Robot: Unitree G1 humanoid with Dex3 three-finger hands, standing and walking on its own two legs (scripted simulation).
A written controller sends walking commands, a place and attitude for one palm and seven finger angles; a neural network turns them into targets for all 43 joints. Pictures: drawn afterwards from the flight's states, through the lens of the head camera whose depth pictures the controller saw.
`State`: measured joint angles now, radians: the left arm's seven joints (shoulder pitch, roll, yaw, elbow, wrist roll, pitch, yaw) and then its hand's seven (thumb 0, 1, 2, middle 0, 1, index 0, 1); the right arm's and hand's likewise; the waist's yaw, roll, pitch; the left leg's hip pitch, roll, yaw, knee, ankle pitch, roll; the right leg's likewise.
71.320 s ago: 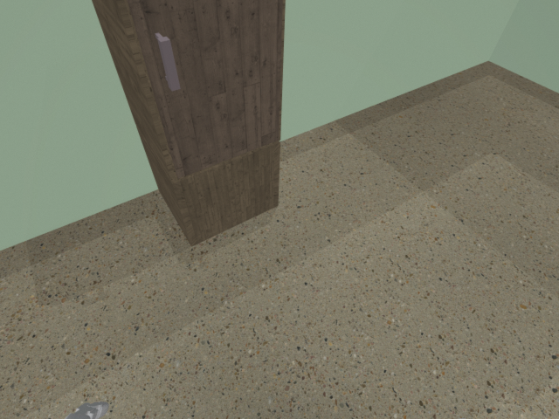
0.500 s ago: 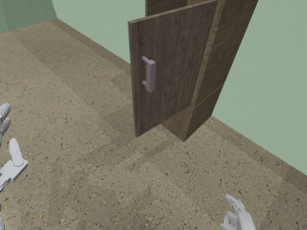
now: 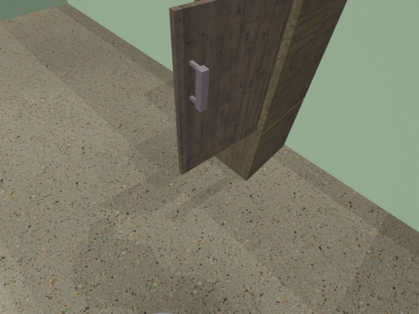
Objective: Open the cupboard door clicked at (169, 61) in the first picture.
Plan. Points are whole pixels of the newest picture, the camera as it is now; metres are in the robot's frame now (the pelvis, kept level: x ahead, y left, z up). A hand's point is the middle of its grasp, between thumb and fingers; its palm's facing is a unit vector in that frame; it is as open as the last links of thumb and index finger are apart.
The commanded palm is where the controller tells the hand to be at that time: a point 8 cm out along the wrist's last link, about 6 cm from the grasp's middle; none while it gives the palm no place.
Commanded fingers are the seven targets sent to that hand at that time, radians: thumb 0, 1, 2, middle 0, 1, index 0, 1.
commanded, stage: let the arm hang, fingers relaxed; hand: left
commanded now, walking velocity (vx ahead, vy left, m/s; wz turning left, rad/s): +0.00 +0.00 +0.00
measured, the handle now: (197, 86) +0.64 +0.07 +0.06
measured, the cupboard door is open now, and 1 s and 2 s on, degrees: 82 82 82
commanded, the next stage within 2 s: look to check the result in 0.74 s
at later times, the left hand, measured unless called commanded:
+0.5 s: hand out of the picture +0.02 +0.17 -0.17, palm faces +0.03 -0.98 -0.20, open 7.4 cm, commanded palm none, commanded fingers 0.00 0.90 0.90 -0.20 -0.30 -0.20 -0.30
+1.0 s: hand out of the picture +0.03 +0.18 -0.17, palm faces +0.03 -0.98 -0.21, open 7.4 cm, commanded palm none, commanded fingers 0.00 0.90 0.90 -0.20 -0.30 -0.20 -0.30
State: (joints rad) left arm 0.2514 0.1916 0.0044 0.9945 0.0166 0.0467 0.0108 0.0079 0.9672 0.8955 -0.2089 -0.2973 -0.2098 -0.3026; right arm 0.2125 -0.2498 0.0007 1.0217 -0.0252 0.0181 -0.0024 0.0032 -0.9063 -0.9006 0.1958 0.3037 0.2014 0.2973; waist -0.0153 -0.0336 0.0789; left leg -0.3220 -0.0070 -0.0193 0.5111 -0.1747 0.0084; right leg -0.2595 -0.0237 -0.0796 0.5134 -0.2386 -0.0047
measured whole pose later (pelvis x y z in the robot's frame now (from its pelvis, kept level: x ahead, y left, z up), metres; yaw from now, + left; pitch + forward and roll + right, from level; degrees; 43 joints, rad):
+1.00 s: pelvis +0.03 -0.01 +0.01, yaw +0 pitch -1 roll +0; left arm 0.25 0.18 0.02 1.15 0.01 0.00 0.02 0.01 0.91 0.90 -0.20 -0.30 -0.20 -0.30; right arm 0.23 -0.16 -0.01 1.15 -0.02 0.00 -0.02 0.00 -0.91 -0.90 0.20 0.30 0.20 0.30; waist 0.00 0.00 0.07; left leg -0.21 0.00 -0.02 0.42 -0.18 0.00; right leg -0.15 -0.02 -0.08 0.42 -0.24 -0.01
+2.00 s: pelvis +0.06 -0.01 +0.01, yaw -1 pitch -1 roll +0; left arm 0.14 0.28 0.02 1.13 0.01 -0.02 0.01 0.01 0.90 0.90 -0.20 -0.30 -0.20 -0.30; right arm 0.12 -0.28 -0.01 1.14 -0.01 -0.01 -0.01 0.00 -0.90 -0.90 0.20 0.30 0.20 0.30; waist 0.00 0.00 0.06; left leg -0.14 0.00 -0.01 0.33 -0.17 -0.01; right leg -0.07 -0.01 -0.07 0.32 -0.22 -0.01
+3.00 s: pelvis +0.06 -0.01 +0.01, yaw -1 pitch -1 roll +0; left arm 0.16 0.27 0.02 1.14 0.01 -0.02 0.01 0.01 0.90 0.90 -0.20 -0.30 -0.21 -0.30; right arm 0.13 -0.26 -0.01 1.15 -0.01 -0.01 -0.02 0.00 -0.90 -0.90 0.20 0.30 0.20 0.30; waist 0.00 -0.01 0.06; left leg -0.12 0.00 -0.01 0.32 -0.17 0.00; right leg -0.06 -0.01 -0.07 0.30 -0.22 0.00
